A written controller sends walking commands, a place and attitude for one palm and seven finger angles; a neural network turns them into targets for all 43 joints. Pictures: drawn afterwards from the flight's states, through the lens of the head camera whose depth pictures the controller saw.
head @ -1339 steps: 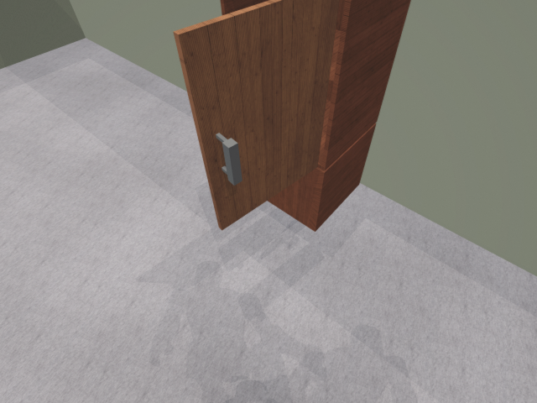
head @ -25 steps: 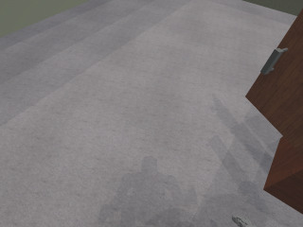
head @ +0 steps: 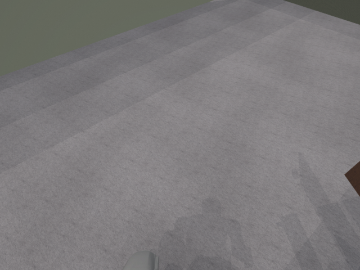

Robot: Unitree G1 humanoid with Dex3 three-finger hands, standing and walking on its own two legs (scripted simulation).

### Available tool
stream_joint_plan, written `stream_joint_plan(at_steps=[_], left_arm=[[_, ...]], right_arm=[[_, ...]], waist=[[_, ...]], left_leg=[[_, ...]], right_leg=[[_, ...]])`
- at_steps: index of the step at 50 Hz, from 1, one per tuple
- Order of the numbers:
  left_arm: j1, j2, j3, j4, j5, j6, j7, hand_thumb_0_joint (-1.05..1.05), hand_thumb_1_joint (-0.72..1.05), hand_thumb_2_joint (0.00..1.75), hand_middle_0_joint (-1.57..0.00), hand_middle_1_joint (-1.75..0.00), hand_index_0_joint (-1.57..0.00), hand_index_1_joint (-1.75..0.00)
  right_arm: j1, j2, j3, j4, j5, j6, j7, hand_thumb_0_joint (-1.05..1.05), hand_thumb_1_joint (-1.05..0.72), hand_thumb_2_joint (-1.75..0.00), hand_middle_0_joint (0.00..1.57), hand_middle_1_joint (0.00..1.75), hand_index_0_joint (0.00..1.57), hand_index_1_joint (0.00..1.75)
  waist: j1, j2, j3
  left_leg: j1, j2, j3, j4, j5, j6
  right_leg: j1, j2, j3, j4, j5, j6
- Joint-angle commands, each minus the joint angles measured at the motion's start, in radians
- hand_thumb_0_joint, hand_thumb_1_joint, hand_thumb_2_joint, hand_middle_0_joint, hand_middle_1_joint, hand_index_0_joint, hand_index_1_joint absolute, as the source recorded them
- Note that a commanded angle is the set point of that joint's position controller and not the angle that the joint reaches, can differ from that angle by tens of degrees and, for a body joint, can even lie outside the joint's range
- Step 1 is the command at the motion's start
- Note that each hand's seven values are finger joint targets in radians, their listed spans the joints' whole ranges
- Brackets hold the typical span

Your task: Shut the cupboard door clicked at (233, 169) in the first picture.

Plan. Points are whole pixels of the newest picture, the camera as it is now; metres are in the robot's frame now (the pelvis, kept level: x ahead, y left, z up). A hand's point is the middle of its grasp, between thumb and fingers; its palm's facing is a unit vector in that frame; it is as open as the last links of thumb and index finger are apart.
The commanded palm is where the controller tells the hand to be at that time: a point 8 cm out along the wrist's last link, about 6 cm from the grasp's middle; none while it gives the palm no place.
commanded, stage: walk to a spot facing it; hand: left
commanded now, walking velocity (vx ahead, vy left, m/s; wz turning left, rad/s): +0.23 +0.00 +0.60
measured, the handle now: out of the picture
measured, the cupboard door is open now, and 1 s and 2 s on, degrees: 59 59 59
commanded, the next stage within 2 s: turn to face it in 0.18 s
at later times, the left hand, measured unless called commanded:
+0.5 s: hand (86, 255) +0.18 +0.26 -0.17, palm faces +0.21 -0.95 -0.24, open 7.4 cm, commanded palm none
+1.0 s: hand (100, 208) +0.32 +0.27 -0.19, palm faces -0.08 -0.98 -0.19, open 7.4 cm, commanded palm none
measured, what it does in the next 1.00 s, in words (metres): walks ahead: left foot, then right foot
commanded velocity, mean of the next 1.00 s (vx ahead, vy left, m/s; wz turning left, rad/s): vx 0.05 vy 0.00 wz -0.30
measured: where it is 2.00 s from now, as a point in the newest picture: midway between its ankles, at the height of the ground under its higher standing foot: (169, 265)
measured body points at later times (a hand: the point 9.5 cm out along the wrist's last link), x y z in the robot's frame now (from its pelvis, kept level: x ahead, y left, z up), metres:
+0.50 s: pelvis +0.15 +0.05 -0.01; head +0.18 +0.06 +0.44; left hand +0.17 +0.31 -0.15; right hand +0.28 -0.16 -0.15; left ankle +0.18 +0.14 -0.74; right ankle +0.22 -0.09 -0.70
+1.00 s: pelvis +0.23 +0.08 -0.01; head +0.28 +0.10 +0.43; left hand +0.32 +0.32 -0.17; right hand +0.30 -0.18 -0.14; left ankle +0.26 +0.19 -0.75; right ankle +0.23 -0.06 -0.73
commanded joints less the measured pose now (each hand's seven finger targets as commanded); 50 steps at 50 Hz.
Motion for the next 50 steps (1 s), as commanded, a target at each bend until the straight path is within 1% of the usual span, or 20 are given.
stream_joint_plan(at_steps=[1,6,8,10,11,12,13,15,18,28,30,31,32,34,38,42,45,46,48,50], left_arm=[[0.121,0.155,0.041,-0.002,-0.011,-0.025,0.016,0.0,0.9,0.9,-0.2,-0.3,-0.2,-0.3],[0.114,0.19,0.048,0.004,-0.009,-0.014,0.016,0.0,0.9,0.9,-0.2,-0.3,-0.2,-0.3],[0.078,0.225,0.061,-0.011,-0.011,-0.01,0.015,0.0,0.9,0.9,-0.2,-0.3,-0.2,-0.3],[0.054,0.247,0.066,-0.021,-0.023,0.001,0.009,0.0,0.9,0.9,-0.2,-0.3,-0.2,-0.3],[0.058,0.212,0.066,-0.05,-0.025,0.009,-0.004,0.0,0.9,0.9,-0.2,-0.3,-0.2,-0.3],[-0.016,0.177,0.052,-0.122,-0.032,0.016,-0.014,0.0,0.9,0.9,-0.2,-0.3,-0.2,-0.3],[-0.08,0.191,0.051,-0.169,-0.028,0.018,-0.005,0.0,0.9,0.9,-0.2,-0.3,-0.2,-0.3],[-0.045,0.129,0.045,-0.126,-0.019,0.033,0.005,0.0,0.9,0.9,-0.2,-0.3,-0.2,-0.3],[0.061,0.1,0.031,-0.039,-0.01,0.061,-0.004,0.0,0.9,0.9,-0.2,-0.3,-0.2,-0.3],[0.012,0.11,0.03,-0.039,-0.014,0.093,-0.011,0.0,0.9,0.9,-0.2,-0.3,-0.2,-0.3],[0.036,0.16,0.043,-0.044,-0.011,0.082,-0.011,0.0,0.9,0.9,-0.2,-0.3,-0.2,-0.3],[0.039,0.227,0.052,-0.054,-0.004,0.069,-0.004,0.0,0.9,0.9,-0.2,-0.3,-0.2,-0.3],[0.067,0.287,0.058,-0.048,-0.009,0.065,-0.001,0.0,0.9,0.9,-0.2,-0.3,-0.2,-0.3],[0.026,0.261,0.068,-0.044,-0.015,0.062,0.017,0.0,0.9,0.9,-0.2,-0.3,-0.2,-0.3],[-0.041,0.222,0.071,-0.071,-0.017,0.071,0.024,0.0,0.9,0.9,-0.2,-0.3,-0.2,-0.3],[-0.064,0.245,0.082,-0.079,-0.013,0.083,0.015,0.0,0.9,0.9,-0.2,-0.3,-0.2,-0.3],[-0.123,0.248,0.086,-0.1,-0.019,0.095,0.008,0.0,0.9,0.9,-0.2,-0.3,-0.2,-0.3],[-0.154,0.231,0.082,-0.11,-0.023,0.1,0.006,0.0,0.9,0.9,-0.2,-0.3,-0.2,-0.3],[-0.133,0.151,0.061,-0.157,-0.034,0.105,-0.011,0.0,0.9,0.9,-0.2,-0.3,-0.2,-0.3],[-0.188,0.192,0.071,-0.149,-0.017,0.112,-0.022,0.0,0.9,0.9,-0.2,-0.3,-0.2,-0.3]], right_arm=[[-0.122,0.024,0.012,-0.107,0.006,-0.022,0.019,0.0,-0.9,-0.9,0.2,0.3,0.2,0.3],[-0.199,-0.002,0.014,-0.154,0.005,-0.029,0.027,0.0,-0.9,-0.9,0.2,0.3,0.2,0.3],[-0.136,-0.025,0.006,-0.152,0.003,-0.035,0.02,0.0,-0.9,-0.9,0.2,0.3,0.2,0.3],[0.038,-0.088,-0.012,-0.11,-0.006,-0.038,0.009,0.0,-0.9,-0.9,0.2,0.3,0.2,0.3],[0.16,-0.209,-0.04,-0.091,-0.013,-0.042,-0.004,0.0,-0.9,-0.9,0.2,0.3,0.2,0.3],[0.244,-0.318,-0.064,-0.077,-0.009,-0.043,-0.019,0.0,-0.9,-0.9,0.2,0.3,0.2,0.3],[0.251,-0.331,-0.056,-0.07,0.004,-0.038,-0.029,0.0,-0.9,-0.9,0.2,0.3,0.2,0.3],[0.07,-0.239,-0.024,-0.125,0.003,-0.049,-0.045,0.0,-0.9,-0.9,0.2,0.3,0.2,0.3],[-0.025,-0.12,0.02,-0.125,0.0,-0.063,-0.06,0.0,-0.9,-0.9,0.2,0.3,0.2,0.3],[-0.047,-0.125,0.005,-0.056,0.004,-0.022,-0.066,0.0,-0.9,-0.9,0.2,0.3,0.2,0.3],[-0.039,-0.107,0.005,-0.064,0.011,-0.016,-0.061,0.0,-0.9,-0.9,0.2,0.3,0.2,0.3],[-0.027,-0.064,0.006,-0.08,0.018,-0.016,-0.055,0.0,-0.9,-0.9,0.2,0.3,0.2,0.3],[-0.028,-0.037,0.013,-0.099,0.017,-0.013,-0.055,0.0,-0.9,-0.9,0.2,0.3,0.2,0.3],[-0.046,-0.073,0.006,-0.101,0.018,-0.008,-0.069,0.0,-0.9,-0.9,0.2,0.3,0.2,0.3],[-0.046,-0.049,0.013,-0.095,0.02,-0.009,-0.068,0.0,-0.9,-0.9,0.2,0.3,0.2,0.3],[-0.049,-0.04,0.012,-0.114,0.024,-0.007,-0.071,0.0,-0.9,-0.9,0.2,0.3,0.2,0.3],[0.024,-0.059,0.009,-0.107,0.027,-0.015,-0.077,0.0,-0.9,-0.9,0.2,0.3,0.2,0.3],[0.078,-0.078,0.005,-0.096,0.027,-0.023,-0.076,0.0,-0.9,-0.9,0.2,0.3,0.2,0.3],[0.109,-0.239,-0.02,-0.115,0.002,-0.033,-0.084,0.0,-0.9,-0.9,0.2,0.3,0.2,0.3],[0.075,-0.219,-0.013,-0.124,-0.007,-0.033,-0.089,0.0,-0.9,-0.9,0.2,0.3,0.2,0.3]], waist=[[0.046,-0.126,0.004],[0.054,-0.135,0.029],[0.017,-0.144,-0.021],[-0.079,-0.082,-0.116],[-0.131,0.138,-0.201],[-0.157,0.275,-0.219],[-0.143,0.082,-0.194],[-0.06,0.168,-0.126],[0.027,0.094,-0.088],[0.062,0.07,0.005],[0.072,-0.036,0.003],[0.066,-0.181,-0.001],[0.077,-0.256,-0.042],[0.062,-0.286,-0.099],[0.044,-0.113,-0.153],[0.045,-0.138,-0.114],[0.002,-0.166,-0.107],[-0.025,-0.117,-0.117],[-0.027,0.327,-0.108],[-0.017,0.187,-0.054]], left_leg=[[-0.128,0.029,0.029,-0.194,0.021,-0.005],[-0.017,0.023,0.071,-0.42,-0.015,0.03],[0.113,-0.024,0.106,-0.473,-0.052,0.056],[0.448,-0.082,0.131,-0.592,0.05,0.073],[0.67,0.086,-0.143,-0.655,0.105,0.145],[0.778,0.349,-0.555,-0.77,0.318,0.28],[0.687,0.404,-0.593,-0.804,0.241,0.306],[0.44,0.31,-0.424,-0.869,-0.046,0.219],[0.3,0.208,-0.217,-0.897,0.053,0.158],[0.234,0.223,-0.012,-0.794,0.009,0.124],[0.218,0.134,0.059,-0.637,-0.064,0.052],[0.144,0.028,0.141,-0.477,-0.192,-0.005],[0.087,-0.059,0.114,-0.263,-0.374,-0.031],[-0.019,-0.035,-0.034,-0.048,-0.32,-0.041],[0.043,-0.015,-0.034,-0.147,-0.216,-0.063],[0.139,-0.042,-0.016,-0.36,-0.186,-0.065],[0.314,-0.054,-0.022,-0.589,-0.039,-0.058],[0.437,-0.03,-0.035,-0.723,0.049,-0.054],[0.54,0.368,-0.401,-0.894,0.19,0.114],[0.432,0.367,-0.362,-0.873,0.327,0.173]], right_leg=[[0.192,-0.255,0.079,-0.176,0.443,-0.053],[0.201,-0.314,0.042,-0.116,0.502,-0.054],[0.197,-0.322,0.004,0.0,0.65,-0.047],[0.044,-0.265,-0.067,0.294,0.578,0.0],[-0.186,-0.156,-0.071,0.593,0.197,0.054],[-0.488,-0.018,0.043,0.868,-0.374,0.089],[-0.524,-0.031,0.188,0.914,-0.363,0.069],[-0.491,-0.064,0.246,0.882,-0.245,0.06],[-0.356,-0.044,0.252,0.745,-0.099,0.055],[-0.084,0.066,0.199,0.208,0.041,0.049],[-0.043,0.02,0.327,0.05,0.161,0.015],[-0.02,-0.138,0.55,-0.046,0.323,-0.056],[0.023,-0.273,0.711,-0.123,0.47,-0.173],[0.122,-0.239,0.721,-0.092,0.607,-0.221],[0.134,-0.147,0.548,-0.03,0.651,-0.18],[0.052,-0.114,0.576,-0.03,0.562,-0.166],[-0.079,-0.067,0.59,0.012,0.413,-0.111],[-0.164,-0.024,0.556,0.059,0.293,-0.066],[-0.411,0.169,0.313,0.406,-0.331,0.039],[-0.408,0.113,0.332,0.682,-0.309,0.055]])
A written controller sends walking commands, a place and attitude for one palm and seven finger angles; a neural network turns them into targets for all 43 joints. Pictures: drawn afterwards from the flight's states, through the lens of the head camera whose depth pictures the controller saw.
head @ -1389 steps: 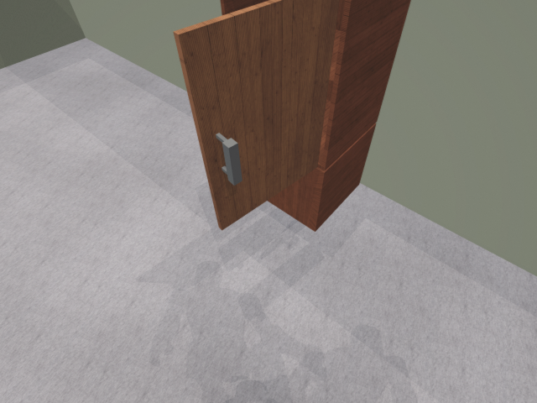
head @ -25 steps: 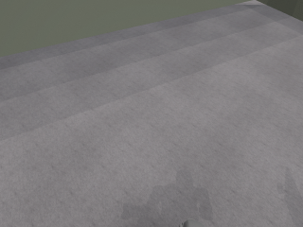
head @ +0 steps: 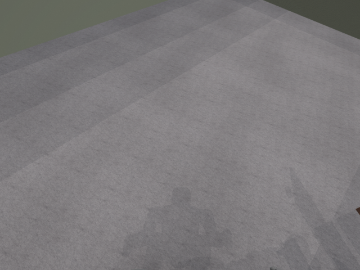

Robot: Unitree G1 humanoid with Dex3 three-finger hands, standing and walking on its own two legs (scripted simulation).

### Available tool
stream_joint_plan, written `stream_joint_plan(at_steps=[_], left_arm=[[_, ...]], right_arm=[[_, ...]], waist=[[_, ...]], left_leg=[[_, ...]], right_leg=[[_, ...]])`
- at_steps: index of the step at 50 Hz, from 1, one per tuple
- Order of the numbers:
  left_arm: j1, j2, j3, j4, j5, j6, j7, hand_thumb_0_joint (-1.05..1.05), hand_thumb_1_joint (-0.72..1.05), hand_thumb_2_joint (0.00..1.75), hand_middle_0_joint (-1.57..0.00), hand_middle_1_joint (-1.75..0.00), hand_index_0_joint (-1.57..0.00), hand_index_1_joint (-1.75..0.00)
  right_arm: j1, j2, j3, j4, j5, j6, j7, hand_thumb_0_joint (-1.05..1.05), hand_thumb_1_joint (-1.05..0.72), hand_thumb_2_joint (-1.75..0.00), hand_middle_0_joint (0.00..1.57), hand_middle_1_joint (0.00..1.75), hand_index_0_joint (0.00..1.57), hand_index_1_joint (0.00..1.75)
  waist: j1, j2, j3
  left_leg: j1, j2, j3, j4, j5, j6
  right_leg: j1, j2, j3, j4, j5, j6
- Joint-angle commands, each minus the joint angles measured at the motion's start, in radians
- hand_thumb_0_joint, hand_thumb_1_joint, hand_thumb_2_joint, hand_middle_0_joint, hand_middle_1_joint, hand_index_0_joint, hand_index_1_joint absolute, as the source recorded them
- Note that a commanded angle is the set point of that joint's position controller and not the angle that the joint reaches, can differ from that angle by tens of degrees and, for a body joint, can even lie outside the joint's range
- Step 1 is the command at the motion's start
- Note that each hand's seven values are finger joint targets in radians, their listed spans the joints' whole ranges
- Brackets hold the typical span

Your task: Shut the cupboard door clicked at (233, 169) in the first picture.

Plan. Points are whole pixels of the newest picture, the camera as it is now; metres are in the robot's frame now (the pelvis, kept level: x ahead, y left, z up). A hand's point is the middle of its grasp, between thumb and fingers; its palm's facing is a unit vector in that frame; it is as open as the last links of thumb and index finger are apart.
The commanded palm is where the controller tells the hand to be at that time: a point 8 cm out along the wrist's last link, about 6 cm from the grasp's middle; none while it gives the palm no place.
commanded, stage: turn to face it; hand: left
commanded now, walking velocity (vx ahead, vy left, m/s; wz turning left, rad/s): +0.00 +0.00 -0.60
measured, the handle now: out of the picture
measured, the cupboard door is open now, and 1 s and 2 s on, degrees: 59 59 59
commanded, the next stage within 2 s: take the last steps up to it in 1.90 s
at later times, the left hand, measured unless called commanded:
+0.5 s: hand (127, 247) +0.18 +0.14 -0.15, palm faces -0.32 -0.91 -0.26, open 7.4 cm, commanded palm none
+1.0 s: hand (142, 221) +0.25 +0.12 -0.15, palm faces -0.58 -0.79 -0.21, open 7.4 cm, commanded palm none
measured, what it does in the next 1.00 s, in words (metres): steps on the spot, turning right: right foot, then left foot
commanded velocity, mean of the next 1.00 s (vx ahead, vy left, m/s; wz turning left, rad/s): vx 0.00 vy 0.00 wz -0.60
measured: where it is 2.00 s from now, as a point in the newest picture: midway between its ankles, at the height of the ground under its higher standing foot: outside the picture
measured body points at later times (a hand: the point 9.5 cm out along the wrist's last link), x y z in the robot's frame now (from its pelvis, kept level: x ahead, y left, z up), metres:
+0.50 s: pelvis +0.01 -0.01 +0.00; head +0.05 -0.04 +0.45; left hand +0.20 +0.19 -0.13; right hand -0.02 -0.29 -0.15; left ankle +0.03 +0.12 -0.66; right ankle -0.03 -0.13 -0.73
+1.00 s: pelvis +0.04 +0.01 +0.01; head +0.09 -0.01 +0.46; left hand +0.28 +0.16 -0.13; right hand -0.07 -0.23 -0.12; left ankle +0.09 +0.11 -0.73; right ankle -0.06 -0.10 -0.68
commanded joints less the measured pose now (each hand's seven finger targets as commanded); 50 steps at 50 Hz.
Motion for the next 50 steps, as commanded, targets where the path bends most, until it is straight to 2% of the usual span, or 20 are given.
stream_joint_plan(at_steps=[1,4,11,15,16,17,18,19,20,23,29,32,33,34,35,36,37,40,46,50], left_arm=[[-0.06,0.108,0.027,-0.125,0.0,-0.021,-0.017,0.0,0.9,0.9,-0.2,-0.3,-0.2,-0.3],[-0.051,0.083,0.017,-0.121,-0.006,-0.007,-0.03,0.0,0.9,0.9,-0.2,-0.3,-0.2,-0.3],[-0.124,0.078,0.003,-0.164,-0.001,-0.012,-0.037,0.0,0.9,0.9,-0.2,-0.3,-0.2,-0.3],[-0.06,0.105,0.004,-0.149,-0.001,-0.026,-0.033,0.0,0.9,0.9,-0.2,-0.3,-0.2,-0.3],[0.006,0.149,0.013,-0.132,0.003,-0.034,-0.027,0.0,0.9,0.9,-0.2,-0.3,-0.2,-0.3],[0.067,0.254,0.033,-0.116,0.011,-0.045,-0.014,0.0,0.9,0.9,-0.2,-0.3,-0.2,-0.3],[0.114,0.3,0.036,-0.101,-0.002,-0.045,-0.002,0.0,0.9,0.9,-0.2,-0.3,-0.2,-0.3],[0.1,0.29,0.041,-0.108,-0.002,-0.043,0.01,0.0,0.9,0.9,-0.2,-0.3,-0.2,-0.3],[0.043,0.272,0.04,-0.117,-0.001,-0.043,0.018,0.0,0.9,0.9,-0.2,-0.3,-0.2,-0.3],[-0.079,0.205,0.019,-0.159,-0.001,-0.042,0.017,0.0,0.9,0.9,-0.2,-0.3,-0.2,-0.3],[-0.062,0.228,0.031,-0.15,0.008,-0.035,0.005,0.0,0.9,0.9,-0.2,-0.3,-0.2,-0.3],[-0.097,0.212,0.033,-0.153,-0.001,-0.027,0.004,0.0,0.9,0.9,-0.2,-0.3,-0.2,-0.3],[-0.1,0.171,0.025,-0.163,-0.009,-0.021,0.002,0.0,0.9,0.9,-0.2,-0.3,-0.2,-0.3],[-0.056,0.102,0.012,-0.178,-0.018,-0.016,-0.008,0.0,0.9,0.9,-0.2,-0.3,-0.2,-0.3],[-0.05,0.112,0.01,-0.185,-0.01,-0.02,-0.012,0.0,0.9,0.9,-0.2,-0.3,-0.2,-0.3],[-0.089,0.129,0.013,-0.178,0.002,-0.017,-0.011,0.0,0.9,0.9,-0.2,-0.3,-0.2,-0.3],[-0.096,0.137,0.023,-0.164,0.002,-0.017,-0.021,0.0,0.9,0.9,-0.2,-0.3,-0.2,-0.3],[-0.084,0.098,0.013,-0.145,-0.006,-0.011,-0.037,0.0,0.9,0.9,-0.2,-0.3,-0.2,-0.3],[-0.138,0.073,0.002,-0.159,-0.005,-0.009,-0.041,0.0,0.9,0.9,-0.2,-0.3,-0.2,-0.3],[-0.119,0.079,0.0,-0.156,-0.004,-0.018,-0.037,0.0,0.9,0.9,-0.2,-0.3,-0.2,-0.3]], right_arm=[[0.075,-0.218,-0.043,-0.07,-0.012,-0.013,-0.017,0.0,-0.9,-0.9,0.2,0.3,0.2,0.3],[0.058,-0.196,-0.037,-0.075,-0.012,-0.011,-0.015,0.0,-0.9,-0.9,0.2,0.3,0.2,0.3],[0.114,-0.222,-0.057,-0.045,-0.011,-0.004,0.0,0.0,-0.9,-0.9,0.2,0.3,0.2,0.3],[0.091,-0.248,-0.067,-0.048,-0.003,0.002,0.009,0.0,-0.9,-0.9,0.2,0.3,0.2,0.3],[0.084,-0.232,-0.069,-0.058,0.003,0.004,0.017,0.0,-0.9,-0.9,0.2,0.3,0.2,0.3],[0.066,-0.157,-0.05,-0.093,0.01,0.006,0.021,0.0,-0.9,-0.9,0.2,0.3,0.2,0.3],[0.003,-0.149,-0.04,-0.13,0.009,0.019,0.014,0.0,-0.9,-0.9,0.2,0.3,0.2,0.3],[-0.02,-0.144,-0.038,-0.135,0.009,0.026,0.005,0.0,-0.9,-0.9,0.2,0.3,0.2,0.3],[-0.008,-0.149,-0.039,-0.125,0.01,0.024,0.001,0.0,-0.9,-0.9,0.2,0.3,0.2,0.3],[0.034,-0.151,-0.039,-0.083,0.006,0.025,0.012,0.0,-0.9,-0.9,0.2,0.3,0.2,0.3],[0.043,-0.126,-0.037,-0.096,0.011,0.018,0.013,0.0,-0.9,-0.9,0.2,0.3,0.2,0.3],[0.136,-0.134,-0.036,-0.074,0.015,0.001,0.004,0.0,-0.9,-0.9,0.2,0.3,0.2,0.3],[0.177,-0.175,-0.041,-0.063,0.01,-0.011,0.0,0.0,-0.9,-0.9,0.2,0.3,0.2,0.3],[0.187,-0.279,-0.058,-0.066,-0.007,-0.018,-0.003,0.0,-0.9,-0.9,0.2,0.3,0.2,0.3],[0.188,-0.309,-0.059,-0.084,-0.009,-0.013,-0.005,0.0,-0.9,-0.9,0.2,0.3,0.2,0.3],[0.162,-0.285,-0.053,-0.08,-0.013,-0.017,-0.011,0.0,-0.9,-0.9,0.2,0.3,0.2,0.3],[0.128,-0.25,-0.044,-0.092,-0.014,-0.018,-0.012,0.0,-0.9,-0.9,0.2,0.3,0.2,0.3],[0.093,-0.211,-0.035,-0.094,-0.012,-0.017,-0.015,0.0,-0.9,-0.9,0.2,0.3,0.2,0.3],[0.151,-0.223,-0.052,-0.049,-0.009,-0.008,-0.006,0.0,-0.9,-0.9,0.2,0.3,0.2,0.3],[0.124,-0.247,-0.066,-0.047,-0.009,-0.001,0.004,0.0,-0.9,-0.9,0.2,0.3,0.2,0.3]], waist=[[-0.031,0.213,-0.066],[-0.019,0.2,-0.082],[-0.058,0.238,-0.089],[-0.019,0.21,-0.111],[0.016,0.134,-0.133],[0.046,-0.165,-0.158],[0.076,-0.208,-0.126],[0.063,-0.167,-0.121],[0.037,-0.258,-0.12],[-0.026,-0.132,-0.113],[-0.014,-0.132,-0.091],[-0.065,-0.12,-0.119],[-0.079,-0.008,-0.142],[-0.068,0.308,-0.154],[-0.072,0.355,-0.153],[-0.07,0.348,-0.124],[-0.05,0.252,-0.084],[-0.032,0.187,-0.094],[-0.067,0.237,-0.11],[-0.056,0.269,-0.116]], left_leg=[[0.153,0.371,-0.275,-0.285,0.425,0.171],[0.199,0.288,-0.078,-0.251,0.505,0.134],[0.227,0.322,0.023,-0.205,0.506,0.128],[0.154,0.3,0.089,-0.07,0.447,0.056],[0.055,0.262,0.12,0.05,0.342,0.01],[-0.184,0.128,0.199,0.261,-0.076,-0.057],[-0.278,0.047,0.095,0.464,-0.372,-0.072],[-0.333,0.057,-0.013,0.564,-0.332,-0.066],[-0.378,0.068,-0.043,0.607,-0.29,-0.071],[-0.239,0.075,-0.018,0.526,-0.129,-0.09],[-0.099,0.011,0.018,0.205,-0.125,-0.081],[0.075,-0.001,0.012,-0.06,0.016,-0.069],[0.185,0.065,-0.06,-0.216,0.056,-0.047],[0.28,0.311,-0.315,-0.299,0.135,0.044],[0.223,0.457,-0.416,-0.33,0.166,0.14],[0.167,0.448,-0.397,-0.324,0.239,0.161],[0.123,0.399,-0.312,-0.312,0.3,0.151],[0.219,0.3,-0.076,-0.243,0.518,0.121],[0.273,0.32,0.038,-0.202,0.566,0.121],[0.241,0.336,0.076,-0.144,0.519,0.098]], right_leg=[[-0.209,-0.061,-0.064,0.443,-0.122,0.021],[-0.179,-0.074,-0.108,0.402,-0.036,0.04],[-0.06,-0.07,-0.186,0.108,-0.01,0.024],[0.147,-0.045,-0.223,-0.179,0.18,-0.008],[0.289,-0.095,-0.152,-0.281,0.3,-0.034],[0.457,-0.332,0.14,-0.351,0.552,-0.123],[0.372,-0.462,0.276,-0.354,0.787,-0.232],[0.354,-0.431,0.278,-0.351,0.742,-0.259],[0.352,-0.399,0.28,-0.356,0.665,-0.253],[0.213,-0.287,0.103,-0.334,0.591,-0.197],[0.13,-0.258,0.184,-0.329,0.455,-0.196],[0.059,-0.218,0.204,-0.25,0.409,-0.136],[-0.025,-0.142,0.152,-0.164,0.304,-0.084],[-0.183,0.007,0.005,0.05,-0.007,-0.018],[-0.199,-0.002,-0.068,0.275,-0.222,0.0],[-0.209,-0.035,-0.032,0.405,-0.205,0.007],[-0.202,-0.054,-0.04,0.479,-0.142,0.016],[-0.199,-0.078,-0.101,0.437,-0.049,0.041],[-0.107,-0.076,-0.177,0.19,-0.035,0.032],[0.008,-0.056,-0.216,-0.011,0.012,0.008]])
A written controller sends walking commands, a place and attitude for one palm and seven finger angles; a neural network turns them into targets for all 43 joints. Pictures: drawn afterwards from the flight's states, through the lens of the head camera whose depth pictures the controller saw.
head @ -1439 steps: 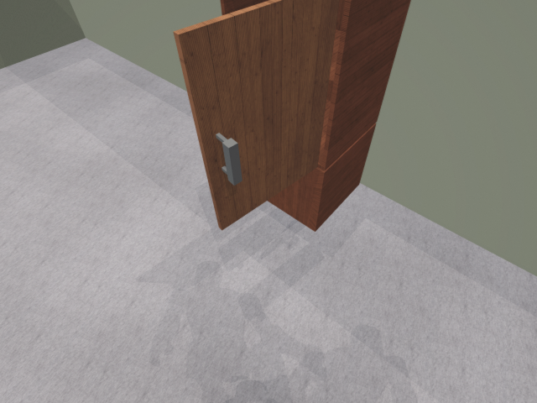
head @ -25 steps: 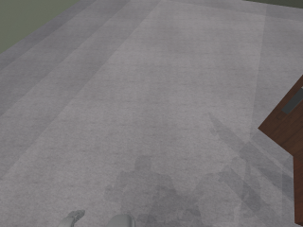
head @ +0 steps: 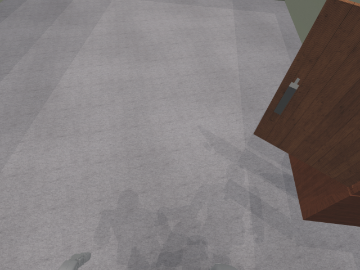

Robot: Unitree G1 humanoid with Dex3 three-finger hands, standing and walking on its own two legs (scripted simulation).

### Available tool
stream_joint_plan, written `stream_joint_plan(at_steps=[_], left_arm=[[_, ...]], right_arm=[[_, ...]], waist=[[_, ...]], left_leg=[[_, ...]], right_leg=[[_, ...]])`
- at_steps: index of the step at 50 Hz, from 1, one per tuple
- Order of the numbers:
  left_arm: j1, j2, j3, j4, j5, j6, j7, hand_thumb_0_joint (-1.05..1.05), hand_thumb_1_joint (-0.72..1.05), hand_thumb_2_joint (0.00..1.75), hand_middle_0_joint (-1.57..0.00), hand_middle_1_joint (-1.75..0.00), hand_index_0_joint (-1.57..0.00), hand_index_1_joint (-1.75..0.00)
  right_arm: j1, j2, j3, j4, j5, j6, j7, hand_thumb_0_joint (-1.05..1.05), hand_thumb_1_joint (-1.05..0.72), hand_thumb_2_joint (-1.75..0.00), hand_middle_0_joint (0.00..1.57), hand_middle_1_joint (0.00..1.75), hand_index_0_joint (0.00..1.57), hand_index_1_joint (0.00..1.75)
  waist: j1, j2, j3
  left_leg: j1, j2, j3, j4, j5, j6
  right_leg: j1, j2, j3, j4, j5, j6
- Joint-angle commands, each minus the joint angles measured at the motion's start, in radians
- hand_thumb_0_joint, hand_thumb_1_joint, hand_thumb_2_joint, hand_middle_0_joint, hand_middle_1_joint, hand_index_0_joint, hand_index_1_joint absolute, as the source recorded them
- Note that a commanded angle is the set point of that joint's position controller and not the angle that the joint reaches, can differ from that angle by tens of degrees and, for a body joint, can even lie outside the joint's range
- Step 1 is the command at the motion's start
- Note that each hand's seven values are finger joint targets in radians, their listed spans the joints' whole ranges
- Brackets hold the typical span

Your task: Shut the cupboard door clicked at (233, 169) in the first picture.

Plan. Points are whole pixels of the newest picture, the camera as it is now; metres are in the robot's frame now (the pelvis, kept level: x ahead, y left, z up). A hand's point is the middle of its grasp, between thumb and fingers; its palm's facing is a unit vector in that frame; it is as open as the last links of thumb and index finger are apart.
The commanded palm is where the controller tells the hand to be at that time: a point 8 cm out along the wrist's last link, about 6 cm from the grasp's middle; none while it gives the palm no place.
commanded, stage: turn to face it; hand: left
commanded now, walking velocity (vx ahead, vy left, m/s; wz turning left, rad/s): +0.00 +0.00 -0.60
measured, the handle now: (287, 95) +0.67 -0.34 -0.05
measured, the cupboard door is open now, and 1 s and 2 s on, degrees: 59 59 59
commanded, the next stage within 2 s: take the last steps up to it in 0.90 s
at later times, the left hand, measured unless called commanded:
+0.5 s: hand (112, 256) +0.16 +0.18 -0.18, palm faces -0.25 -0.95 -0.20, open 7.4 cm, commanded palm none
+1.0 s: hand (146, 240) +0.20 +0.10 -0.16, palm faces -0.47 -0.85 -0.25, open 7.4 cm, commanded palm none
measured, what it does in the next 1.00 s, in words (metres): steps on the spot, turning right: right foot, then left foot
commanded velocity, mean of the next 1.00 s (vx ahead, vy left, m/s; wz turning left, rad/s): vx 0.01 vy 0.00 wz -0.44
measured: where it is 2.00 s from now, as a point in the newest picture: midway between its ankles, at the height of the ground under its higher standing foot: outside the picture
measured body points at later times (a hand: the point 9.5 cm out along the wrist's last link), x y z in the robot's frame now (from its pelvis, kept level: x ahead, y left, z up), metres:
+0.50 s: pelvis +0.03 +0.00 -0.01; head +0.08 +0.02 +0.43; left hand +0.18 +0.23 -0.17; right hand +0.05 -0.27 -0.13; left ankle +0.07 +0.11 -0.74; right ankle -0.03 -0.12 -0.71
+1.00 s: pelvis +0.03 -0.03 +0.00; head +0.06 -0.06 +0.44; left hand +0.23 +0.14 -0.14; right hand -0.05 -0.28 -0.16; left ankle +0.08 +0.10 -0.68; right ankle -0.03 -0.12 -0.74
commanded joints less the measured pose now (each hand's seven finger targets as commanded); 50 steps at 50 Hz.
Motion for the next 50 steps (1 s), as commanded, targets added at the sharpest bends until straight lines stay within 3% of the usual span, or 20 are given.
stream_joint_plan(at_steps=[1,2,3,4,5,7,10,16,19,20,21,22,27,34,37,38,39,40,44,50], left_arm=[[-0.005,0.052,0.007,-0.094,-0.004,-0.041,0.007,0.0,0.9,0.9,-0.2,-0.3,-0.2,-0.3],[0.058,0.074,0.013,-0.076,-0.003,-0.045,0.01,0.0,0.9,0.9,-0.2,-0.3,-0.2,-0.3],[0.139,0.15,0.028,-0.052,0.004,-0.055,0.02,0.0,0.9,0.9,-0.2,-0.3,-0.2,-0.3],[0.189,0.25,0.046,-0.033,0.006,-0.067,0.035,0.0,0.9,0.9,-0.2,-0.3,-0.2,-0.3],[0.215,0.266,0.042,-0.031,-0.009,-0.063,0.045,0.0,0.9,0.9,-0.2,-0.3,-0.2,-0.3],[0.119,0.207,0.04,-0.051,-0.007,-0.065,0.063,0.0,0.9,0.9,-0.2,-0.3,-0.2,-0.3],[0.02,0.161,0.022,-0.087,-0.005,-0.066,0.058,0.0,0.9,0.9,-0.2,-0.3,-0.2,-0.3],[0.028,0.188,0.033,-0.081,0.006,-0.061,0.048,0.0,0.9,0.9,-0.2,-0.3,-0.2,-0.3],[-0.005,0.181,0.035,-0.086,-0.005,-0.051,0.045,0.0,0.9,0.9,-0.2,-0.3,-0.2,-0.3],[-0.007,0.147,0.028,-0.095,-0.011,-0.045,0.044,0.0,0.9,0.9,-0.2,-0.3,-0.2,-0.3],[0.039,0.084,0.016,-0.104,-0.018,-0.041,0.036,0.0,0.9,0.9,-0.2,-0.3,-0.2,-0.3],[0.038,0.073,0.011,-0.125,-0.016,-0.045,0.03,0.0,0.9,0.9,-0.2,-0.3,-0.2,-0.3],[0.016,0.065,0.017,-0.083,-0.007,-0.034,0.007,0.0,0.9,0.9,-0.2,-0.3,-0.2,-0.3],[-0.02,0.03,-0.004,-0.081,-0.008,-0.037,0.009,0.0,0.9,0.9,-0.2,-0.3,-0.2,-0.3],[0.079,0.058,0.001,-0.046,-0.006,-0.05,0.016,0.0,0.9,0.9,-0.2,-0.3,-0.2,-0.3],[0.134,0.119,0.012,-0.027,0.001,-0.059,0.025,0.0,0.9,0.9,-0.2,-0.3,-0.2,-0.3],[0.171,0.217,0.031,-0.009,0.009,-0.07,0.04,0.0,0.9,0.9,-0.2,-0.3,-0.2,-0.3],[0.21,0.241,0.027,-0.002,-0.005,-0.068,0.047,0.0,0.9,0.9,-0.2,-0.3,-0.2,-0.3],[0.039,0.128,0.007,-0.032,-0.002,-0.071,0.065,0.0,0.9,0.9,-0.2,-0.3,-0.2,-0.3],[0.062,0.13,0.011,-0.009,0.004,-0.073,0.064,0.0,0.9,0.9,-0.2,-0.3,-0.2,-0.3]], right_arm=[[0.034,-0.23,-0.076,-0.044,0.007,-0.006,-0.003,0.0,-0.9,-0.9,0.2,0.3,0.2,0.3],[0.011,-0.232,-0.077,-0.051,0.011,-0.004,-0.001,0.0,-0.9,-0.9,0.2,0.3,0.2,0.3],[-0.003,-0.19,-0.072,-0.068,0.022,-0.002,0.007,0.0,-0.9,-0.9,0.2,0.3,0.2,0.3],[-0.062,-0.113,-0.048,-0.122,0.023,0.001,0.01,0.0,-0.9,-0.9,0.2,0.3,0.2,0.3],[-0.084,-0.141,-0.044,-0.134,0.022,0.018,-0.001,0.0,-0.9,-0.9,0.2,0.3,0.2,0.3],[-0.097,-0.149,-0.047,-0.116,0.021,0.016,-0.011,0.0,-0.9,-0.9,0.2,0.3,0.2,0.3],[-0.045,-0.136,-0.046,-0.08,0.018,0.023,0.002,0.0,-0.9,-0.9,0.2,0.3,0.2,0.3],[-0.052,-0.116,-0.041,-0.1,0.024,0.011,0.006,0.0,-0.9,-0.9,0.2,0.3,0.2,0.3],[0.032,-0.124,-0.042,-0.077,0.027,-0.003,-0.005,0.0,-0.9,-0.9,0.2,0.3,0.2,0.3],[0.072,-0.157,-0.044,-0.065,0.024,-0.014,-0.008,0.0,-0.9,-0.9,0.2,0.3,0.2,0.3],[0.086,-0.241,-0.059,-0.067,0.011,-0.021,-0.008,0.0,-0.9,-0.9,0.2,0.3,0.2,0.3],[0.109,-0.3,-0.066,-0.084,0.003,-0.018,-0.013,0.0,-0.9,-0.9,0.2,0.3,0.2,0.3],[-0.013,-0.2,-0.04,-0.096,-0.002,-0.023,-0.022,0.0,-0.9,-0.9,0.2,0.3,0.2,0.3],[0.055,-0.224,-0.061,-0.036,0.001,-0.009,-0.01,0.0,-0.9,-0.9,0.2,0.3,0.2,0.3],[0.017,-0.224,-0.065,-0.032,0.011,-0.003,-0.004,0.0,-0.9,-0.9,0.2,0.3,0.2,0.3],[0.014,-0.188,-0.063,-0.037,0.021,-0.002,0.002,0.0,-0.9,-0.9,0.2,0.3,0.2,0.3],[-0.022,-0.105,-0.043,-0.078,0.025,-0.002,0.006,0.0,-0.9,-0.9,0.2,0.3,0.2,0.3],[-0.07,-0.123,-0.039,-0.091,0.024,0.016,-0.002,0.0,-0.9,-0.9,0.2,0.3,0.2,0.3],[-0.015,-0.118,-0.04,-0.019,0.019,0.02,0.0,0.0,-0.9,-0.9,0.2,0.3,0.2,0.3],[-0.016,-0.082,-0.032,-0.007,0.021,0.018,0.002,0.0,-0.9,-0.9,0.2,0.3,0.2,0.3]], waist=[[-0.013,0.196,-0.144],[0.028,0.147,-0.16],[0.067,-0.04,-0.19],[0.097,-0.327,-0.161],[0.104,-0.229,-0.164],[0.059,-0.28,-0.147],[-0.003,-0.185,-0.147],[0.007,-0.177,-0.128],[-0.033,-0.172,-0.145],[-0.048,-0.08,-0.16],[-0.037,0.192,-0.189],[-0.046,0.301,-0.182],[0.006,0.154,-0.119],[-0.035,0.219,-0.15],[0.025,0.147,-0.166],[0.046,0.017,-0.189],[0.068,-0.28,-0.167],[0.1,-0.216,-0.157],[-0.002,-0.18,-0.117],[0.009,-0.166,-0.114]], left_leg=[[0.098,0.209,-0.093,-0.026,0.49,0.08],[0.029,0.185,-0.062,0.06,0.405,0.04],[-0.123,0.114,-0.01,0.23,0.193,-0.018],[-0.393,-0.055,-0.007,0.468,-0.335,-0.07],[-0.406,-0.056,-0.163,0.608,-0.354,-0.065],[-0.481,-0.038,-0.235,0.687,-0.252,-0.072],[-0.34,-0.045,-0.205,0.602,-0.114,-0.089],[-0.219,-0.101,-0.178,0.278,-0.115,-0.079],[-0.037,-0.123,-0.168,0.022,0.04,-0.068],[0.077,-0.072,-0.216,-0.122,0.098,-0.051],[0.171,0.137,-0.439,-0.197,0.176,0.022],[0.139,0.321,-0.588,-0.237,0.27,0.137],[0.093,0.177,-0.268,-0.169,0.522,0.128],[0.12,0.187,-0.173,-0.104,0.551,0.127],[0.014,0.149,-0.13,0.008,0.398,0.059],[-0.111,0.093,-0.08,0.125,0.201,0.002],[-0.354,-0.063,-0.014,0.327,-0.27,-0.057],[-0.345,-0.076,-0.15,0.498,-0.351,-0.051],[-0.348,-0.058,-0.214,0.61,-0.145,-0.062],[-0.233,-0.093,-0.174,0.339,-0.12,-0.06]], right_leg=[[0.105,0.023,-0.05,-0.254,0.122,-0.028],[0.224,0.019,-0.043,-0.385,0.245,-0.043],[0.391,-0.115,0.118,-0.479,0.391,-0.089],[0.459,-0.344,0.438,-0.506,0.744,-0.208],[0.379,-0.392,0.459,-0.505,0.774,-0.28],[0.38,-0.31,0.435,-0.49,0.734,-0.276],[0.243,-0.209,0.273,-0.482,0.641,-0.225],[0.182,-0.188,0.358,-0.475,0.51,-0.229],[0.096,-0.141,0.371,-0.397,0.483,-0.167],[0.014,-0.083,0.333,-0.326,0.387,-0.12],[-0.114,0.055,0.213,-0.141,0.103,-0.059],[-0.169,0.089,0.092,0.092,-0.195,-0.025],[-0.174,0.0,0.074,0.289,-0.03,0.01],[0.007,0.025,-0.027,-0.079,-0.002,-0.013],[0.229,0.027,-0.026,-0.393,0.252,-0.038],[0.372,-0.083,0.101,-0.482,0.383,-0.073],[0.461,-0.325,0.4,-0.52,0.653,-0.18],[0.342,-0.392,0.433,-0.524,0.714,-0.272],[0.25,-0.234,0.264,-0.506,0.638,-0.244],[0.218,-0.213,0.272,-0.516,0.562,-0.244]])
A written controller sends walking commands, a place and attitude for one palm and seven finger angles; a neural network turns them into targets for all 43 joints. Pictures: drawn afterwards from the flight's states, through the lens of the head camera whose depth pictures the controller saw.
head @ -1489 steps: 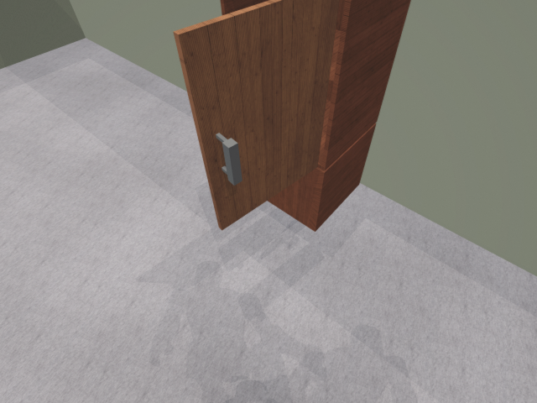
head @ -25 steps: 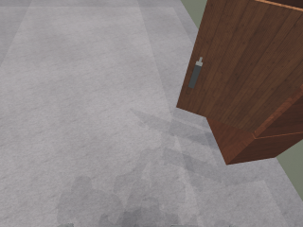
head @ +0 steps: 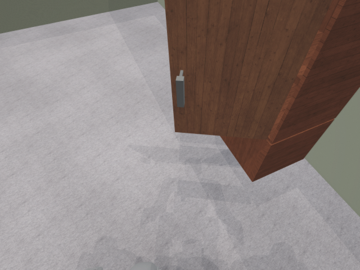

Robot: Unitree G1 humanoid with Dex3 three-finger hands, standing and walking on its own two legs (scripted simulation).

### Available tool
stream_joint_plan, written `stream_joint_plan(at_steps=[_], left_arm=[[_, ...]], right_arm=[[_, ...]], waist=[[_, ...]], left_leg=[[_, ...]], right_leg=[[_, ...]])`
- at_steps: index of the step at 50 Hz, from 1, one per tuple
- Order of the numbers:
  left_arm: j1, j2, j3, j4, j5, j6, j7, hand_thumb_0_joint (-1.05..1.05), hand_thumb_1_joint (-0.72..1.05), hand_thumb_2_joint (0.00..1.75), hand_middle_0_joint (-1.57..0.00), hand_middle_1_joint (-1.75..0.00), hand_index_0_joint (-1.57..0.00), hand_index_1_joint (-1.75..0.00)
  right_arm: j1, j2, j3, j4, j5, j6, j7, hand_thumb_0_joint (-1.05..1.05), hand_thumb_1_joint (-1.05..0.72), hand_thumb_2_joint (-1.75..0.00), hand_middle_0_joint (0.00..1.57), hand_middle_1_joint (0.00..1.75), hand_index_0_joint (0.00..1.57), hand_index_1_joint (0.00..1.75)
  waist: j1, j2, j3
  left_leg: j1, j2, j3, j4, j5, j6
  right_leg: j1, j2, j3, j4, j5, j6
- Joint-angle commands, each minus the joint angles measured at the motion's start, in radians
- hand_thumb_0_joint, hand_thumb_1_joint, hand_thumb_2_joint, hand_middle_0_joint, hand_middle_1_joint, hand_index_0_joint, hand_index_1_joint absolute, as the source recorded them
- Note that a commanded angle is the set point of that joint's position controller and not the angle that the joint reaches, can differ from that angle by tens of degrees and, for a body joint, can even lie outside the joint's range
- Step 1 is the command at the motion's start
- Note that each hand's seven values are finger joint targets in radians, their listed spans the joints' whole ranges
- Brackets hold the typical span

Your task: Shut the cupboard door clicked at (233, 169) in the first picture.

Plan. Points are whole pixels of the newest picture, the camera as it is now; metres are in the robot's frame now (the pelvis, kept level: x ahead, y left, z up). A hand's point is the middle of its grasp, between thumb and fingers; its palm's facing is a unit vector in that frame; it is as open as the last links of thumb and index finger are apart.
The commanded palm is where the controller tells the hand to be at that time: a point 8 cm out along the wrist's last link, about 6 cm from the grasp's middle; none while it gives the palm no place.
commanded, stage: take the last steps up to it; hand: left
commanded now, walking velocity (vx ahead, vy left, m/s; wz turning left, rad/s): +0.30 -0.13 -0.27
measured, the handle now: (181, 88) +0.71 +0.03 -0.05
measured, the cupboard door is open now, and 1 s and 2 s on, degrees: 59 59 59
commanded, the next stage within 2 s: come to a stop and stand still in 0.72 s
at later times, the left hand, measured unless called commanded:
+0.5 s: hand (137, 243) +0.21 +0.13 -0.17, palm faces -0.19 -0.96 -0.19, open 7.4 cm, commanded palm none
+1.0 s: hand (171, 232) +0.24 +0.04 -0.19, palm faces -0.06 -0.99 -0.15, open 7.4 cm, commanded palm none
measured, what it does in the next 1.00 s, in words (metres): walks ahead: left foot, then right foot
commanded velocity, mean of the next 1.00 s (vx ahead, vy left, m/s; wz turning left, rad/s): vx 0.13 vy -0.06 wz -0.08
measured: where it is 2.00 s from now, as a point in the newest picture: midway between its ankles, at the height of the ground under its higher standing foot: outside the picture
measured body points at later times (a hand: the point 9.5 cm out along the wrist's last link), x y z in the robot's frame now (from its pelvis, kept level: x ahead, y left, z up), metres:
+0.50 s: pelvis +0.09 -0.05 -0.01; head +0.12 -0.05 +0.44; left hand +0.22 +0.18 -0.15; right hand -0.02 -0.28 -0.15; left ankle +0.02 +0.13 -0.74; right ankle +0.13 -0.18 -0.73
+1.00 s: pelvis +0.22 -0.12 -0.01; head +0.25 -0.11 +0.44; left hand +0.25 +0.10 -0.17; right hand +0.28 -0.35 -0.15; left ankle +0.26 -0.01 -0.74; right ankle +0.17 -0.22 -0.74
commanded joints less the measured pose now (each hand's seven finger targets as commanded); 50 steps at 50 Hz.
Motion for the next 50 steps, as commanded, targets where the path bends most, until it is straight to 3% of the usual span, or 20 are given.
stream_joint_plan(at_steps=[1,4,5,6,7,8,13,21,24,25,26,27,32,37,40,41,43,44,47,50], left_arm=[[0.02,0.208,0.062,-0.052,0.002,-0.021,0.018,0.0,0.9,0.9,-0.2,-0.3,-0.2,-0.3],[-0.005,0.196,0.064,-0.044,-0.01,-0.015,0.005,0.0,0.9,0.9,-0.2,-0.3,-0.2,-0.3],[0.003,0.156,0.056,-0.047,-0.014,-0.011,-0.001,0.0,0.9,0.9,-0.2,-0.3,-0.2,-0.3],[0.023,0.088,0.043,-0.061,-0.016,-0.009,-0.012,0.0,0.9,0.9,-0.2,-0.3,-0.2,-0.3],[-0.03,0.097,0.041,-0.103,-0.011,-0.014,-0.021,0.0,0.9,0.9,-0.2,-0.3,-0.2,-0.3],[-0.082,0.117,0.05,-0.107,0.006,-0.013,-0.028,0.0,0.9,0.9,-0.2,-0.3,-0.2,-0.3],[-0.029,0.09,0.051,-0.052,-0.001,-0.014,-0.057,0.0,0.9,0.9,-0.2,-0.3,-0.2,-0.3],[-0.082,0.075,0.036,-0.041,-0.003,-0.025,-0.062,0.0,0.9,0.9,-0.2,-0.3,-0.2,-0.3],[0.113,0.124,0.053,0.036,-0.002,-0.043,-0.054,0.0,0.9,0.9,-0.2,-0.3,-0.2,-0.3],[0.252,0.206,0.071,0.079,0.002,-0.059,-0.04,0.0,0.9,0.9,-0.2,-0.3,-0.2,-0.3],[0.349,0.296,0.088,0.115,-0.004,-0.065,-0.02,0.0,0.9,0.9,-0.2,-0.3,-0.2,-0.3],[0.308,0.275,0.082,0.112,-0.012,-0.066,-0.006,0.0,0.9,0.9,-0.2,-0.3,-0.2,-0.3],[0.067,0.105,0.031,0.067,-0.004,-0.081,0.014,0.0,0.9,0.9,-0.2,-0.3,-0.2,-0.3],[0.101,0.109,0.029,0.106,-0.006,-0.088,0.011,0.0,0.9,0.9,-0.2,-0.3,-0.2,-0.3],[0.091,0.097,0.025,0.119,-0.017,-0.081,0.01,0.0,0.9,0.9,-0.2,-0.3,-0.2,-0.3],[0.109,0.068,0.02,0.117,-0.014,-0.076,0.011,0.0,0.9,0.9,-0.2,-0.3,-0.2,-0.3],[0.147,0.013,0.001,0.102,-0.023,-0.068,0.019,0.0,0.9,0.9,-0.2,-0.3,-0.2,-0.3],[0.145,0.027,-0.002,0.105,-0.023,-0.053,0.025,0.0,0.9,0.9,-0.2,-0.3,-0.2,-0.3],[0.166,0.038,0.0,0.127,-0.023,-0.031,0.029,0.0,0.9,0.9,-0.2,-0.3,-0.2,-0.3],[0.189,0.082,0.005,0.126,-0.012,-0.033,0.037,0.0,0.9,0.9,-0.2,-0.3,-0.2,-0.3]], right_arm=[[0.016,-0.036,-0.007,-0.068,0.003,-0.028,-0.001,0.0,-0.9,-0.9,0.2,0.3,0.2,0.3],[0.111,-0.039,-0.002,-0.035,-0.006,-0.053,-0.007,0.0,-0.9,-0.9,0.2,0.3,0.2,0.3],[0.157,-0.076,-0.008,-0.019,-0.011,-0.068,-0.009,0.0,-0.9,-0.9,0.2,0.3,0.2,0.3],[0.221,-0.171,-0.03,-0.006,-0.027,-0.073,-0.01,0.0,-0.9,-0.9,0.2,0.3,0.2,0.3],[0.272,-0.236,-0.039,-0.015,-0.033,-0.071,-0.022,0.0,-0.9,-0.9,0.2,0.3,0.2,0.3],[0.268,-0.227,-0.04,-0.006,-0.032,-0.078,-0.026,0.0,-0.9,-0.9,0.2,0.3,0.2,0.3],[0.166,-0.121,-0.01,-0.02,-0.022,-0.105,-0.025,0.0,-0.9,-0.9,0.2,0.3,0.2,0.3],[0.192,-0.141,-0.034,0.035,-0.024,-0.095,-0.008,0.0,-0.9,-0.9,0.2,0.3,0.2,0.3],[0.152,-0.139,-0.035,0.041,-0.013,-0.088,-0.002,0.0,-0.9,-0.9,0.2,0.3,0.2,0.3],[0.148,-0.088,-0.023,0.032,0.0,-0.091,0.009,0.0,-0.9,-0.9,0.2,0.3,0.2,0.3],[0.103,-0.004,-0.002,-0.017,0.009,-0.09,0.013,0.0,-0.9,-0.9,0.2,0.3,0.2,0.3],[0.076,-0.037,-0.01,-0.018,0.008,-0.084,0.005,0.0,-0.9,-0.9,0.2,0.3,0.2,0.3],[0.121,0.024,-0.003,0.04,-0.012,-0.072,0.014,0.0,-0.9,-0.9,0.2,0.3,0.2,0.3],[0.103,0.051,0.008,0.028,-0.01,-0.078,0.019,0.0,-0.9,-0.9,0.2,0.3,0.2,0.3],[0.141,0.028,0.011,0.055,-0.009,-0.092,0.013,0.0,-0.9,-0.9,0.2,0.3,0.2,0.3],[0.188,-0.006,0.004,0.074,-0.009,-0.101,0.012,0.0,-0.9,-0.9,0.2,0.3,0.2,0.3],[0.216,-0.089,0.002,0.074,-0.018,-0.095,-0.013,0.0,-0.9,-0.9,0.2,0.3,0.2,0.3],[0.173,-0.079,0.014,0.075,-0.013,-0.089,-0.029,0.0,-0.9,-0.9,0.2,0.3,0.2,0.3],[0.037,-0.047,0.024,0.051,0.0,-0.079,-0.041,0.0,-0.9,-0.9,0.2,0.3,0.2,0.3],[-0.014,-0.046,0.001,0.032,0.019,-0.061,-0.034,0.0,-0.9,-0.9,0.2,0.3,0.2,0.3]], waist=[[0.024,-0.206,-0.084],[-0.018,-0.198,-0.084],[-0.035,-0.077,-0.077],[-0.056,0.22,-0.073],[-0.088,0.245,-0.034],[-0.086,0.189,-0.01],[-0.008,0.101,0.01],[-0.023,0.14,0.035],[0.072,0.054,-0.056],[0.136,-0.126,-0.131],[0.163,-0.376,-0.139],[0.144,-0.312,-0.121],[-0.004,-0.144,-0.048],[-0.002,-0.137,-0.05],[-0.034,-0.118,-0.028],[-0.044,-0.02,-0.035],[-0.032,0.176,-0.038],[-0.016,0.234,-0.064],[0.036,0.129,-0.057],[0.033,-0.017,-0.111]], left_leg=[[0.021,-0.004,0.005,-0.182,-0.005,0.001],[0.248,-0.023,0.05,-0.466,0.15,0.011],[0.388,0.025,-0.023,-0.602,0.123,0.03],[0.466,0.25,-0.329,-0.703,-0.033,0.105],[0.421,0.427,-0.548,-0.813,-0.164,0.211],[0.385,0.431,-0.552,-0.835,-0.14,0.223],[0.348,0.276,-0.146,-0.786,0.242,0.172],[0.27,0.263,-0.01,-0.739,0.237,0.166],[0.191,0.181,0.075,-0.509,0.274,0.102],[0.009,0.104,0.153,-0.258,0.188,0.064],[-0.175,-0.019,0.139,0.022,-0.235,0.047],[-0.208,0.023,0.011,0.159,-0.2,0.063],[-0.044,0.071,0.007,0.034,0.011,0.043],[0.057,0.021,0.052,-0.282,0.094,0.048],[0.248,0.001,0.061,-0.471,0.266,0.053],[0.354,0.046,-0.023,-0.514,0.381,0.072],[0.389,0.312,-0.305,-0.603,0.726,0.23],[0.373,0.32,-0.313,-0.632,0.892,0.257],[0.32,0.238,-0.149,-0.584,1.015,0.235],[0.323,0.107,-0.05,-0.512,0.699,0.122]], right_leg=[[0.079,-0.245,0.224,-0.149,0.341,-0.17],[-0.048,-0.179,0.215,-0.115,0.008,-0.115],[-0.184,-0.119,0.187,-0.026,-0.148,-0.074],[-0.355,0.021,0.059,0.23,-0.285,-0.015],[-0.451,0.037,0.002,0.434,-0.346,0.009],[-0.485,-0.009,0.064,0.573,-0.282,0.009],[-0.426,-0.066,0.031,0.605,-0.039,0.042],[-0.181,-0.046,-0.097,0.181,0.005,0.039],[0.139,-0.006,-0.117,-0.012,0.074,0.011],[0.372,-0.16,0.075,-0.097,-0.063,-0.05],[0.409,-0.385,0.412,-0.241,-0.062,-0.143],[0.322,-0.407,0.444,-0.289,-0.065,-0.191],[0.038,-0.275,0.087,-0.251,0.239,-0.171],[0.068,-0.248,0.074,-0.228,0.279,-0.177],[-0.012,-0.205,0.047,-0.152,0.169,-0.126],[-0.09,-0.149,0.017,-0.042,0.102,-0.086],[-0.16,-0.027,-0.076,0.178,-0.161,0.001],[-0.145,-0.036,-0.03,0.252,-0.276,0.025],[-0.043,-0.076,0.002,0.127,-0.161,0.037],[0.029,-0.112,0.072,-0.048,0.349,0.011]])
